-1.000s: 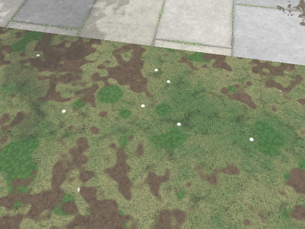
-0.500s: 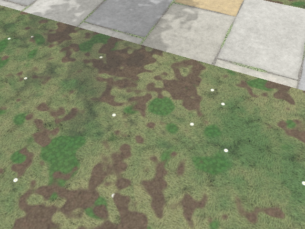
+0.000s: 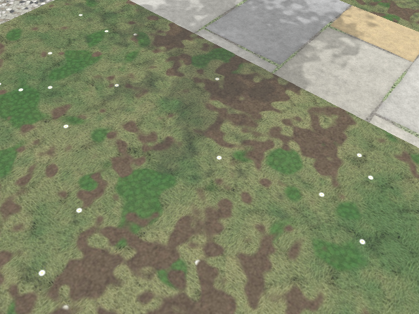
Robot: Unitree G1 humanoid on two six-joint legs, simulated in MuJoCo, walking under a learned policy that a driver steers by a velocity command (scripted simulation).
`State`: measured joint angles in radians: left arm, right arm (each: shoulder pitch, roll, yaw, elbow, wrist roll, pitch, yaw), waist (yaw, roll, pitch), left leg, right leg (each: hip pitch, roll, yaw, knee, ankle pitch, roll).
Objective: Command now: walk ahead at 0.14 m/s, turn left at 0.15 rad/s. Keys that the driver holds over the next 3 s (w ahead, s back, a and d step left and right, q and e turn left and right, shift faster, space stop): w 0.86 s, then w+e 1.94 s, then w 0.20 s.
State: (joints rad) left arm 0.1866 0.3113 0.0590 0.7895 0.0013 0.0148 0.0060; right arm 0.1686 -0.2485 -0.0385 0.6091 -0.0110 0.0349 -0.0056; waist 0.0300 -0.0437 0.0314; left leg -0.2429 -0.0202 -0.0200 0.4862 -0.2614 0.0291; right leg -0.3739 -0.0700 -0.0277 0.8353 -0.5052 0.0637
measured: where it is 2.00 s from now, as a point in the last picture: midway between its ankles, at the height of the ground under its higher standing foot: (247, 195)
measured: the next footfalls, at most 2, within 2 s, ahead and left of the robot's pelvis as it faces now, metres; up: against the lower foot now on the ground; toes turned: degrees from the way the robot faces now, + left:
right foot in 0.34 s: +0.15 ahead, -0.14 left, +0.00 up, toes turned -1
left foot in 0.86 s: +0.50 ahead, +0.08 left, +0.00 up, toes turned +2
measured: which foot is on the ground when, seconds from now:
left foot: down 0.00-0.34, up 0.36-0.84, down 0.86-1.00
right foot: up 0.00-0.32, down 0.34-0.86, up 0.88-1.00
